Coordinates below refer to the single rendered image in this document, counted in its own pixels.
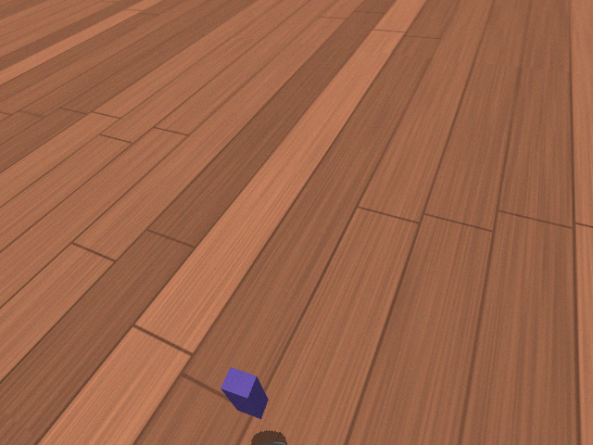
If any carton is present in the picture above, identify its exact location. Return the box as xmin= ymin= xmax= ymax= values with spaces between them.
xmin=221 ymin=367 xmax=269 ymax=419

